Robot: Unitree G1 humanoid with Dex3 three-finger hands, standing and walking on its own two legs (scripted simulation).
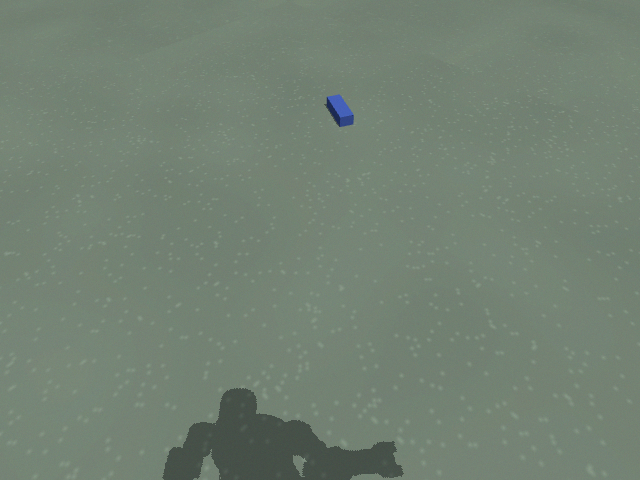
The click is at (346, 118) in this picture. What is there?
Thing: lying carton
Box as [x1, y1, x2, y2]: [327, 94, 353, 126]
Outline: 328,96 327,106 340,126 352,124 353,114 339,94
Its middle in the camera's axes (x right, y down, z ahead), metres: +0.11 -0.76 +2.22
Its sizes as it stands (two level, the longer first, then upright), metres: 0.224 0.079 0.060
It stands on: the floor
